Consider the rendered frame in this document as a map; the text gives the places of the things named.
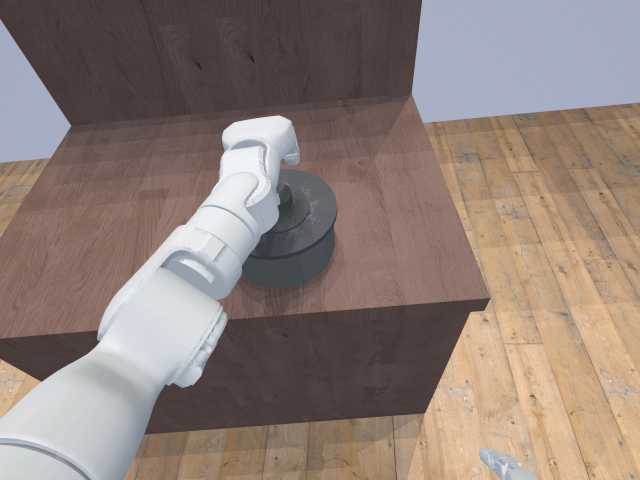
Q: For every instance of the left robot hand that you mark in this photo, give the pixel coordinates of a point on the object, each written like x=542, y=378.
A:
x=277, y=130

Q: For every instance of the left robot upper arm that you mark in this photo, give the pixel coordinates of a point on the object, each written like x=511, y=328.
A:
x=87, y=420

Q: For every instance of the right robot hand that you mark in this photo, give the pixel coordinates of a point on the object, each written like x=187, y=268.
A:
x=506, y=467

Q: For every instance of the table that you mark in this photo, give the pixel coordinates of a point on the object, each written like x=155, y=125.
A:
x=148, y=87

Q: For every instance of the pot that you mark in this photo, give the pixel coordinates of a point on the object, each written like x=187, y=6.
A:
x=292, y=271

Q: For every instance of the lid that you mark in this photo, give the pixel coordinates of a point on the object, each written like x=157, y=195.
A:
x=308, y=221

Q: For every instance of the knob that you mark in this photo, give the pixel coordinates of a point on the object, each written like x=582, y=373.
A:
x=285, y=197

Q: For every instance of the left robot forearm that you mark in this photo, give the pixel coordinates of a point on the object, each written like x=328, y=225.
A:
x=210, y=249

